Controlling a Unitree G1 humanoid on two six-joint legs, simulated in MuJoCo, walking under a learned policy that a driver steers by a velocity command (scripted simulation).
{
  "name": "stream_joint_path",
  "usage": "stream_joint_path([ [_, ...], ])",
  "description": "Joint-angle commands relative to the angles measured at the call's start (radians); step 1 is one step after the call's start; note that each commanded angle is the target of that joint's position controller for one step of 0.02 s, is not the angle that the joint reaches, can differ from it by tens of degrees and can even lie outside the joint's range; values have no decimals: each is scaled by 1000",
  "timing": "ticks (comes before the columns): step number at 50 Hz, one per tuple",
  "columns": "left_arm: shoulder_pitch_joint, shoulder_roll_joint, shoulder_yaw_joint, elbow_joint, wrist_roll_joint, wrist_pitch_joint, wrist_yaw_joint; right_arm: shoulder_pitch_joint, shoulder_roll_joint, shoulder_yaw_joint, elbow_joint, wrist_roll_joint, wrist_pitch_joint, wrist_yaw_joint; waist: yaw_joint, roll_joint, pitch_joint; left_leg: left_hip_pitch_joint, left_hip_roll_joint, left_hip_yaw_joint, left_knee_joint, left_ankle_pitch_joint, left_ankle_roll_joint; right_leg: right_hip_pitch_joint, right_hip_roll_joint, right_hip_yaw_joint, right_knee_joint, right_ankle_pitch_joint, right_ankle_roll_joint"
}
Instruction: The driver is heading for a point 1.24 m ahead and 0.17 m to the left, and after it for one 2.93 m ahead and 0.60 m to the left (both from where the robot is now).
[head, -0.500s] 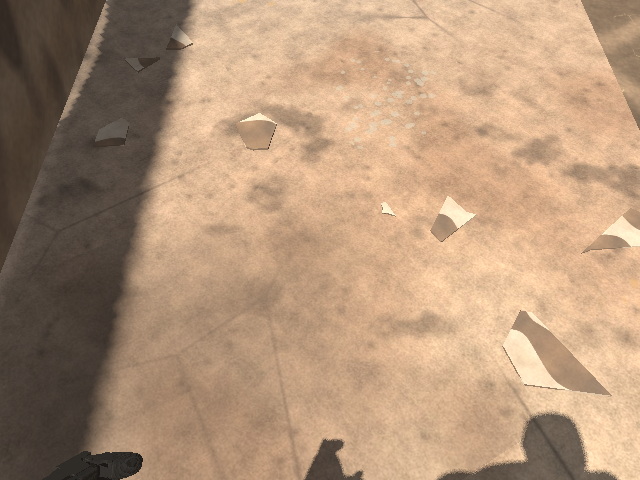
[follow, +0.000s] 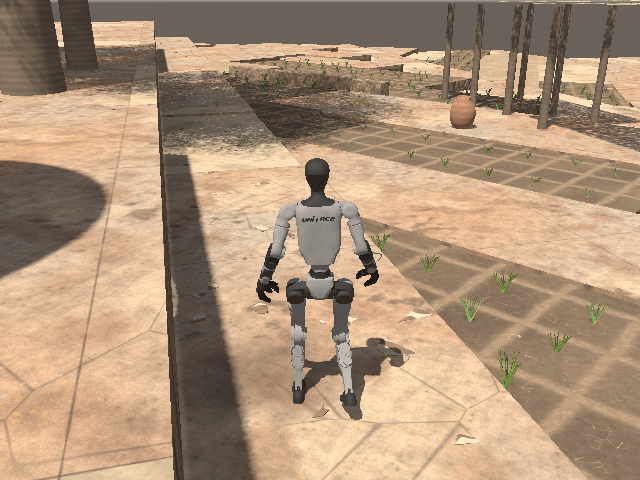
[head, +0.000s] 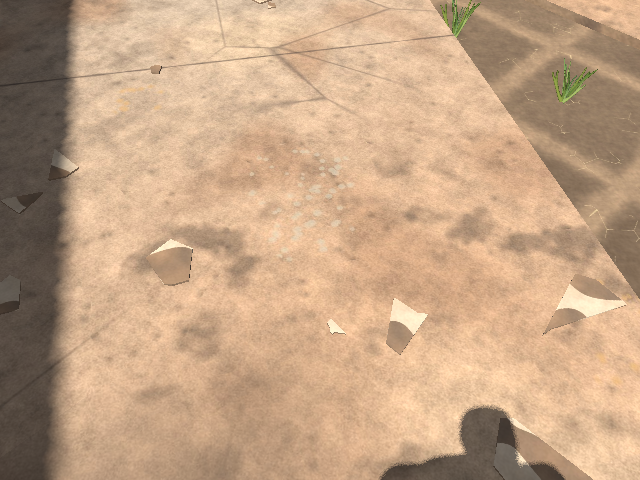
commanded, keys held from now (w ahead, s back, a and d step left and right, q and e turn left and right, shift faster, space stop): w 0.30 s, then w+q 0.70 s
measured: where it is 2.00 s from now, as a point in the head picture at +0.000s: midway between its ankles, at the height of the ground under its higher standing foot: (271, 262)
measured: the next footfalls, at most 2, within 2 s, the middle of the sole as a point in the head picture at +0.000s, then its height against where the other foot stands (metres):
right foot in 0.40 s outside the picture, level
left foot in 0.92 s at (272, 418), level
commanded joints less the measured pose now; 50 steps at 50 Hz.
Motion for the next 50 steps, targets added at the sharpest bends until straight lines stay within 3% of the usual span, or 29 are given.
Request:
stream_joint_path([
  [1,-80,84,23,-112,10,-23,-3,89,-114,-35,-18,-8,-4,-5,-46,138,-8,296,258,-356,-312,-20,162,-320,-111,18,14,107,2],
  [3,-68,53,16,-101,10,-18,-9,100,-102,-33,6,4,-10,-5,-32,157,-18,285,239,-287,-340,76,180,-289,-117,-16,-61,116,7],
  [6,-143,19,-1,-120,22,-21,-15,121,-142,-44,36,16,-8,-8,-41,125,4,294,258,-230,-381,177,211,-319,-136,-48,-231,176,19],
  [8,-202,3,-11,-127,21,-29,-23,128,-159,-47,53,19,1,-11,-59,116,11,295,246,-175,-397,197,204,-294,-139,-68,-367,273,23],
  [11,-287,1,-16,-138,13,-39,-35,155,-180,-49,81,28,12,-12,-88,121,29,283,226,-108,-397,205,184,-217,-114,-104,-529,387,25],
  [15,-364,23,-10,-167,5,-47,-49,201,-197,-54,122,39,29,-12,-96,127,55,349,270,-112,-371,233,166,-180,-94,-113,-629,372,-8],
  [17,-335,48,3,-166,8,-55,-51,198,-208,-57,134,44,41,-16,-57,129,41,369,278,-127,-307,345,148,-90,-74,-121,-683,327,-36],
  [18,-250,71,18,-143,14,-57,-47,180,-214,-57,133,47,46,-19,-1,120,-5,352,250,-102,-211,474,128,45,-50,-140,-728,340,-55],
  [19,-108,118,43,-101,21,-57,-37,178,-192,-47,129,41,46,-20,65,100,-102,280,197,-65,-41,517,100,268,-59,-133,-729,358,-81],
  [20,81,201,66,-75,37,-51,-21,168,-125,-20,94,12,41,-21,135,-26,-264,70,128,-22,281,220,56,569,-274,92,-699,373,-147],
  [21,103,257,72,-66,44,-43,-21,292,-25,9,78,25,24,-21,70,-270,-372,-263,-19,-37,588,-380,4,793,-479,509,-812,177,-285],
  [22,94,159,51,-62,31,-43,-22,231,-140,-20,95,49,15,-20,109,-154,-296,-365,26,-132,701,-370,2,712,-453,533,-878,27,-269],
  [23,36,118,36,-59,23,-45,-20,153,-174,-35,72,62,14,-17,93,-118,-161,-405,67,-118,707,-276,10,595,-421,379,-898,48,-230],
  [24,-28,86,25,-58,26,-49,-23,116,-162,-35,69,53,18,-21,60,-67,-101,-370,105,-100,674,-194,5,479,-374,274,-926,124,-205],
  [25,-75,57,18,-56,31,-54,-27,101,-150,-38,68,40,26,-22,33,-68,-51,-340,128,-100,633,-136,-2,389,-338,191,-960,196,-192],
  [27,-115,39,19,-42,41,-71,-28,137,-109,-37,82,43,51,-19,-12,-80,-28,-249,150,-105,605,-69,-13,281,-306,76,-1020,302,-181],
  [29,-121,53,27,-19,41,-86,-25,126,-83,-35,75,41,68,-20,-28,-47,0,-259,151,-110,579,-24,-25,244,-307,-9,-1051,412,-185],
  [32,-104,76,37,13,44,-88,-14,62,-73,-34,47,35,72,-17,-19,-23,28,-316,148,-122,457,105,-35,266,-301,-110,-1067,492,-181],
  [36,-76,112,44,40,36,-76,-1,-69,-49,-20,2,33,63,10,29,-2,65,-287,134,-47,229,263,-18,296,-288,-224,-1078,504,-155],
  [41,0,149,57,85,14,-41,4,-200,-50,-17,-78,35,64,41,67,4,102,-330,114,22,91,177,32,466,-338,-281,-1012,603,-131],
  [43,-10,174,64,85,8,-26,9,-184,-73,-29,-97,34,68,49,35,-26,63,-248,63,76,76,81,68,504,-341,-312,-910,882,-109],
  [44,-17,191,68,82,5,-18,14,-139,-94,-41,-95,33,73,49,3,-49,21,-171,25,106,81,27,89,514,-338,-325,-820,1052,-98],
  [45,-28,201,71,78,3,-10,18,-36,-129,-62,-75,34,76,45,-59,-54,-41,-36,-18,126,68,-1,116,495,-324,-339,-667,1155,-84],
  [46,-42,192,64,72,-1,-8,22,128,-182,-94,-34,36,80,31,-149,-29,-124,216,-53,112,-2,60,155,381,-286,-361,-445,1092,-50],
  [47,-6,120,38,51,34,-19,21,243,-273,-122,-9,40,93,7,-165,143,-211,517,119,-162,-11,110,220,99,-222,-357,-122,572,-4],
  [48,44,22,3,-6,39,-51,6,175,-333,-121,-45,40,79,9,-59,325,-332,781,341,-761,-178,-97,428,-293,3,-191,208,-165,48],
  [49,-70,123,23,-17,7,-87,-10,192,-238,-95,-56,33,66,18,-137,162,-351,774,349,-781,-266,-151,388,-394,-48,-14,242,-135,25],
  [50,-142,133,24,-47,-20,-102,-16,167,-198,-82,-47,25,54,19,-126,126,-213,657,316,-634,-270,-95,346,-430,-85,-27,193,-52,3],
])
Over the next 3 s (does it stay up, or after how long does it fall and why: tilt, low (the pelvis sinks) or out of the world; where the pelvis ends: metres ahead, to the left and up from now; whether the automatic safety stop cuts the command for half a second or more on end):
stays up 1.48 0.19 0.00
